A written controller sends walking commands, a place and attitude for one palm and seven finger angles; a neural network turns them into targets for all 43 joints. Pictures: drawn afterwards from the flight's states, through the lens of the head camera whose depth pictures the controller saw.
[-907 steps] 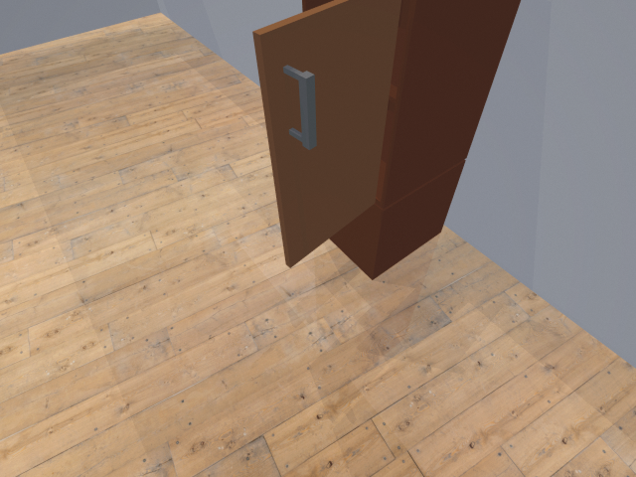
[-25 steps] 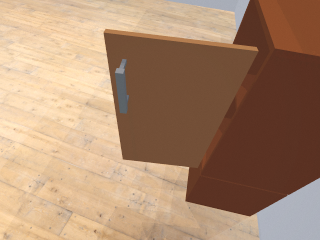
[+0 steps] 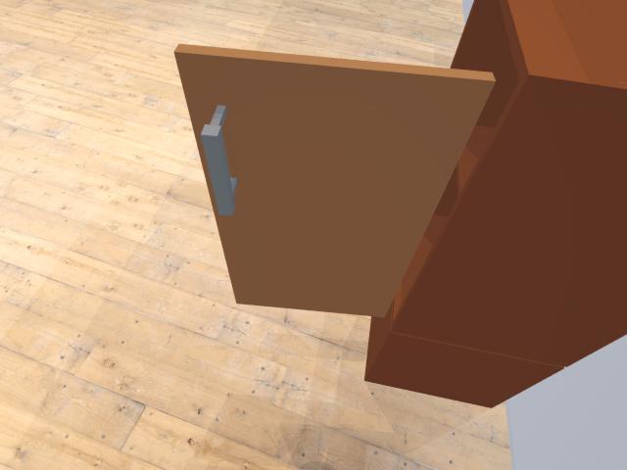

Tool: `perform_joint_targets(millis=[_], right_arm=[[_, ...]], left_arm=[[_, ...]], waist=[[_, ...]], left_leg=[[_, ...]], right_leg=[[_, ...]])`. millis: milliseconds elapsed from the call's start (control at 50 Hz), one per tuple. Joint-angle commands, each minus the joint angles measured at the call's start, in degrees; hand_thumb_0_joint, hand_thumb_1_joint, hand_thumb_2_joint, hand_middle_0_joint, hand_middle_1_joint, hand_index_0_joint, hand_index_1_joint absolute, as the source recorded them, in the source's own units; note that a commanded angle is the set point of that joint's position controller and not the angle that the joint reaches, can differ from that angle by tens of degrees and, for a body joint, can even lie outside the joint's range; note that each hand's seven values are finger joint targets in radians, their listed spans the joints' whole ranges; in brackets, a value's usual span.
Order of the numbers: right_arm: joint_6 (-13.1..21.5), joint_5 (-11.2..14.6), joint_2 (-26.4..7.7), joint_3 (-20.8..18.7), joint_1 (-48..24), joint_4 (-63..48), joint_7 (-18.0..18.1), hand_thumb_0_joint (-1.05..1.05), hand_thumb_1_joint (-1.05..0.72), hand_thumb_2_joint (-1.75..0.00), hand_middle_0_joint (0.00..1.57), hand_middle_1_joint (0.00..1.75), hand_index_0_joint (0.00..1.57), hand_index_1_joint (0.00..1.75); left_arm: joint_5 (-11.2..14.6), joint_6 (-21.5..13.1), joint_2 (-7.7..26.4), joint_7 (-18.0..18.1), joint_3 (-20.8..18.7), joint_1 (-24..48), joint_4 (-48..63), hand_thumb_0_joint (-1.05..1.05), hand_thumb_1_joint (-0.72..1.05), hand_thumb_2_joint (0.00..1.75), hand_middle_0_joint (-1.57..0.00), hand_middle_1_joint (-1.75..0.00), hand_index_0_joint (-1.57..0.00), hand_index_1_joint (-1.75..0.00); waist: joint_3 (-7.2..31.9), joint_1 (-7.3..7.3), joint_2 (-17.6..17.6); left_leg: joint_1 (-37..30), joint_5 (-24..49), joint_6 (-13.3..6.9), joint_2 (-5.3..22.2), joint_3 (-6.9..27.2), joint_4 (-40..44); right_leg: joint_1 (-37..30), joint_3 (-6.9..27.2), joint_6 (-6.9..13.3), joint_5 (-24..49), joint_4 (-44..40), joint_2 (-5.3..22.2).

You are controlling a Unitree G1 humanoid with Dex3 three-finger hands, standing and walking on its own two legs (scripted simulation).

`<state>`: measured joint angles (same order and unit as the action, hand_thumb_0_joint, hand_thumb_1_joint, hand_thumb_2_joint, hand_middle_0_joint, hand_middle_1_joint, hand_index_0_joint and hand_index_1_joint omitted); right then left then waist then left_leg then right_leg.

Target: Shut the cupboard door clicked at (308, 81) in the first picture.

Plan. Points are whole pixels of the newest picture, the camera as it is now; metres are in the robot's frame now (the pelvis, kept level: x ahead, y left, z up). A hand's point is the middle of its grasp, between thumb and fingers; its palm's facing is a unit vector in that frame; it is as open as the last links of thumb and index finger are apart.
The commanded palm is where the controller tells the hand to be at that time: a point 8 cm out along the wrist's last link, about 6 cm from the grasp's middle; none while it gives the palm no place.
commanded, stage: come to a stop and stand still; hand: left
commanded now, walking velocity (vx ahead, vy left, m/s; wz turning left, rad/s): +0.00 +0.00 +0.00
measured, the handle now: (223, 163) +0.45 +0.15 +0.13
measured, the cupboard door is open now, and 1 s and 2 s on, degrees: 97 97 97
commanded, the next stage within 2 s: look again from close up in 0.34 s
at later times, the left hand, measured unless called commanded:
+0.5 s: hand out of the picture +0.02 +0.23 -0.15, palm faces -0.04 -0.95 -0.31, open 7.4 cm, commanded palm none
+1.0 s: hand out of the picture +0.12 +0.18 -0.15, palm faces -0.06 -0.96 -0.28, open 7.4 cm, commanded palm +0.13 +0.23 -0.06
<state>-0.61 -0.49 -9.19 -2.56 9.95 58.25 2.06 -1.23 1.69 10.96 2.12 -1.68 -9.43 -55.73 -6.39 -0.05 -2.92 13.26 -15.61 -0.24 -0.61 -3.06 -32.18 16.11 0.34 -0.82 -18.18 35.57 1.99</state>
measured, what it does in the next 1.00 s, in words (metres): stands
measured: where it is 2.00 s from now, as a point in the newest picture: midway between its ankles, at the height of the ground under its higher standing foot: outside the picture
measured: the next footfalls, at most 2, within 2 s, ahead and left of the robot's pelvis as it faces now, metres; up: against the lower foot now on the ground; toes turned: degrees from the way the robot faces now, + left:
none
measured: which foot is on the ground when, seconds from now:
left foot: down 0.00-1.00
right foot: down 0.00-1.00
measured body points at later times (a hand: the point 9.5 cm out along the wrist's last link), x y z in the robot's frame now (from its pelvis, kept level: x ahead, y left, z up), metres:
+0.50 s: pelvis +0.00 +0.02 +0.01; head +0.04 -0.01 +0.46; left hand +0.03 +0.28 -0.13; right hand +0.05 -0.23 -0.15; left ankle -0.01 +0.11 -0.73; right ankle +0.01 -0.13 -0.73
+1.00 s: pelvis +0.03 -0.02 +0.01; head +0.06 -0.04 +0.46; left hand +0.12 +0.23 -0.13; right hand +0.09 -0.28 -0.14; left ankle -0.01 +0.11 -0.73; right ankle +0.01 -0.13 -0.73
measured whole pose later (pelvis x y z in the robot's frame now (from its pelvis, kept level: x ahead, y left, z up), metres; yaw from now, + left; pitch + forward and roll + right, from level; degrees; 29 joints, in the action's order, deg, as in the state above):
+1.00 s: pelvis +0.03 -0.02 +0.01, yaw -1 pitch +0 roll +1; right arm 1.3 -1.0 -14.3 0.5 8.9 61.5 1.2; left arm -1.0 -1.0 13.9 0.8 0.8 -6.9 -61.3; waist -3.2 -0.5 0.6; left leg 7.3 -15.9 1.1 1.2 -3.0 -23.1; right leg 10.8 0.1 1.0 -16.4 27.1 -0.1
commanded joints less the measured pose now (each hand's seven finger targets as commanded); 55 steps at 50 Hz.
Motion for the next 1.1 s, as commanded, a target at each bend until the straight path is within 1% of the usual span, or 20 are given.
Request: perform_joint_targets(millis=[0, 20, 40, 60, 100, 120, 180, 280, 320, 380, 540, 660, 800, 960, 980, 1000, 1020, 1040, 1060, 1080], right_arm=[[0.65, -0.26, -7.29, -0.67, -1.49, -8.85, -1.84, 0.00, -0.90, -0.90, 0.20, 0.30, 0.20, 0.30], [0.72, -0.53, -6.35, -0.17, -1.13, -8.95, -1.72, 0.00, -0.90, -0.90, 0.20, 0.30, 0.20, 0.30], [0.76, -0.99, -5.79, 0.19, 1.01, -8.89, -1.71, 0.00, -0.90, -0.90, 0.20, 0.30, 0.20, 0.30], [1.17, -0.88, -6.33, 0.21, 3.59, -9.04, -1.66, 0.00, -0.90, -0.90, 0.20, 0.30, 0.20, 0.30], [1.79, -0.67, -8.45, 0.09, 3.96, -9.09, -1.47, 0.00, -0.90, -0.90, 0.20, 0.30, 0.20, 0.30], [1.95, -0.55, -9.31, -0.02, 3.92, -9.38, -1.31, 0.00, -0.90, -0.90, 0.20, 0.30, 0.20, 0.30], [2.26, -0.63, -9.76, 0.07, 4.02, -9.21, -1.20, 0.00, -0.90, -0.90, 0.20, 0.30, 0.20, 0.30], [2.69, -0.63, -11.46, 0.16, 3.91, -7.62, -1.16, 0.00, -0.90, -0.90, 0.20, 0.30, 0.20, 0.30], [2.84, -0.54, -12.03, 0.23, 4.11, -6.95, -1.17, 0.00, -0.90, -0.90, 0.20, 0.30, 0.20, 0.30], [3.14, -0.44, -12.46, 0.34, 3.93, -5.63, -1.10, 0.00, -0.90, -0.90, 0.20, 0.30, 0.20, 0.30], [3.14, -0.32, -12.71, 0.86, 2.84, -2.39, -0.94, 0.00, -0.90, -0.90, 0.20, 0.30, 0.20, 0.30], [3.09, -0.41, -13.36, 1.11, 1.69, -0.81, -0.81, 0.00, -0.90, -0.90, 0.20, 0.30, 0.20, 0.30], [2.76, -0.51, -13.33, 1.50, 0.68, 0.43, -0.68, 0.00, -0.90, -0.90, 0.20, 0.30, 0.20, 0.30], [2.60, -0.54, -12.88, 1.71, 0.64, 1.42, -0.47, 0.00, -0.90, -0.90, 0.20, 0.30, 0.20, 0.30], [2.24, 0.56, -11.65, 0.78, -0.15, -1.49, -0.99, 0.00, -0.90, -0.90, 0.20, 0.30, 0.20, 0.30], [11.87, -0.79, -18.91, -3.75, 9.65, -15.54, 6.67, 0.00, -0.90, -0.90, 0.20, 0.30, 0.20, 0.30], [15.36, 4.34, -12.12, 1.28, -0.70, -15.66, 8.21, 0.00, -0.90, -0.90, 0.20, 0.30, 0.20, 0.30], [17.15, 4.61, -13.31, 2.55, -2.28, -15.45, 5.83, 0.00, -0.90, -0.90, 0.20, 0.30, 0.20, 0.30], [18.18, 3.31, -8.21, 0.27, 0.11, -17.75, 2.59, 0.00, -0.90, -0.90, 0.20, 0.30, 0.20, 0.30], [19.34, 2.98, -11.38, -2.08, 0.13, -21.05, 1.09, 0.00, -0.90, -0.90, 0.20, 0.30, 0.20, 0.30]], left_arm=[[0.16, -1.52, 9.27, 1.53, -0.67, -6.49, 3.19, 0.00, 0.90, 0.90, -0.20, -0.30, -0.20, -0.30], [-0.18, -1.21, 9.54, 0.95, -0.58, -5.04, 3.41, 0.00, 0.90, 0.90, -0.20, -0.30, -0.20, -0.30], [-0.35, -1.67, 8.75, 0.65, -0.37, -3.63, 3.69, 0.00, 0.90, 0.90, -0.20, -0.30, -0.20, -0.30], [-0.43, -1.81, 8.47, 0.48, -0.23, -3.21, 3.89, 0.00, 0.90, 0.90, -0.20, -0.30, -0.20, -0.30], [-0.35, -1.90, 7.45, 0.09, 0.22, -4.39, 3.39, 0.00, 0.90, 0.90, -0.20, -0.30, -0.20, -0.30], [-0.31, -1.94, 7.15, -0.02, 0.34, -4.89, 2.94, 0.00, 0.90, 0.90, -0.20, -0.30, -0.20, -0.30], [-0.18, -2.16, 6.94, -0.39, 0.56, -5.63, 1.90, 0.00, 0.90, 0.90, -0.20, -0.30, -0.20, -0.30], [-0.06, -2.50, 8.24, -0.67, 0.52, -5.63, 0.66, 0.00, 0.90, 0.90, -0.20, -0.30, -0.20, -0.30], [0.00, -2.74, 9.05, -0.70, 0.53, -5.38, 0.08, 0.00, 0.90, 0.90, -0.20, -0.30, -0.20, -0.30], [0.13, -3.14, 10.25, -0.73, 0.45, -4.90, -0.70, 0.00, 0.90, 0.90, -0.20, -0.30, -0.20, -0.30], [0.24, -3.25, 11.86, -0.71, 0.52, -3.30, -2.61, 0.00, 0.90, 0.90, -0.20, -0.30, -0.20, -0.30], [0.34, -3.62, 13.04, -0.63, 0.37, -1.74, -3.44, 0.00, 0.90, 0.90, -0.20, -0.30, -0.20, -0.30], [0.45, -3.56, 13.30, -0.66, 0.37, 0.01, -3.69, 0.00, 0.90, 0.90, -0.20, -0.30, -0.20, -0.30], [0.50, -3.59, 13.07, -0.55, 0.23, 0.52, -3.52, 0.00, 0.90, 0.90, -0.20, -0.30, -0.20, -0.30], [0.52, -4.16, 9.22, 1.75, 0.10, -7.33, -5.06, 0.00, 0.90, 0.90, -0.20, -0.30, -0.20, -0.30], [7.71, -22.02, 52.99, 0.80, -34.67, 39.50, 78.94, 0.00, 0.90, 0.90, -0.20, -0.30, -0.20, -0.30], [7.60, -16.19, 15.65, 0.56, -6.17, -7.20, 47.86, 0.00, 0.90, 0.90, -0.22, -0.32, -0.22, -0.32], [9.67, -14.21, 14.85, 3.50, -9.07, -8.70, 54.04, 0.00, 0.90, 0.90, -0.24, -0.34, -0.24, -0.34], [10.03, -9.46, -0.53, 1.61, -4.72, -17.80, 50.78, 0.00, 0.90, 0.90, -0.25, -0.36, -0.25, -0.36], [11.31, -12.07, 4.69, -0.33, -6.72, -6.86, 63.83, 0.00, 0.90, 0.90, -0.27, -0.38, -0.27, -0.38]], waist=[[8.18, 1.96, 12.27], [2.48, 0.92, 12.91], [0.78, -0.01, 12.45], [0.64, -0.84, 12.10], [2.03, 0.08, 11.10], [2.30, 0.40, 9.08], [2.90, 0.72, 4.19], [3.72, 0.47, 3.75], [4.72, 0.30, 1.78], [6.44, 0.15, 1.18], [6.36, 0.03, 2.24], [8.18, 0.02, 2.12], [7.78, 0.12, 3.35], [8.37, 0.27, 2.81], [11.23, 1.17, -0.84], [25.60, -1.74, -4.84], [29.93, -0.75, 18.51], [32.69, 2.35, 20.85], [22.02, -0.14, 21.50], [18.22, 0.15, 17.06]], left_leg=[[5.45, 0.72, -1.41, 5.66, 4.75, 2.47], [6.23, -7.19, -0.81, 4.08, 4.89, 4.63], [7.07, -5.62, -1.26, 4.44, 6.05, 5.74], [7.16, -5.15, -1.86, 5.68, 8.15, 8.42], [6.61, -4.98, -3.23, 8.19, 11.35, 12.86], [6.53, -5.27, -3.66, 8.84, 11.90, 13.81], [5.48, -6.51, -3.65, 7.73, 10.62, 14.58], [2.45, -5.60, -3.56, 7.18, 9.42, 15.49], [0.76, -2.84, -3.53, 6.97, 8.76, 14.67], [-1.88, 2.88, -3.36, 6.43, 7.16, 12.81], [-3.99, 8.80, -2.64, 6.50, 5.44, 11.86], [-5.95, 13.97, -1.84, 6.46, 4.56, 10.49], [-6.44, 14.61, -1.01, 6.72, 3.98, 11.00], [-7.21, 16.39, -0.56, 6.90, 3.60, 11.14], [-3.24, 12.58, 0.77, 7.97, 0.21, -0.91], [-20.76, 25.19, -2.81, 4.50, 1.35, -16.55], [-16.10, 33.07, 0.73, 0.52, 2.68, -14.87], [-16.53, 41.46, 1.81, 2.25, 6.84, -8.98], [-10.73, 44.70, 0.19, 4.12, 6.95, 0.61], [-3.91, 33.81, 1.02, 3.61, 5.89, -1.45]], right_leg=[[-1.42, 5.65, 3.80, -3.69, -7.02, 4.36], [4.40, 7.68, 4.88, -9.43, -8.14, 5.17], [5.22, 6.75, 5.00, -7.65, -7.94, 3.82], [4.96, 4.69, 4.43, -5.98, -6.43, 1.99], [2.15, 1.31, 3.10, -1.52, -4.11, -0.11], [1.25, 0.71, 2.80, -0.70, -3.88, -0.28], [0.19, 2.10, 2.92, 0.94, -5.62, 0.58], [0.15, 3.51, 2.96, 2.48, -7.65, 1.65], [-0.37, 4.01, 2.91, 3.91, -8.55, 2.24], [-1.21, 4.83, 2.90, 6.95, -9.44, 3.13], [-2.71, 5.03, 2.90, 11.42, -10.28, 3.97], [-5.11, 5.27, 3.19, 18.69, -10.16, 4.70], [-6.32, 5.37, 3.37, 21.24, -11.10, 4.93], [-7.97, 5.21, 3.47, 24.74, -11.49, 4.90], [-11.47, 6.86, 0.46, 39.10, -11.84, 8.20], [-10.62, 3.63, 2.33, 33.81, 2.38, 5.01], [-4.56, 0.14, 1.75, 27.46, 17.70, 0.81], [-2.12, -4.49, 1.65, 21.48, 16.66, -0.22], [6.41, -5.37, 1.23, 9.80, 6.80, -0.52], [4.78, -4.36, 1.75, 13.41, 1.50, -0.46]])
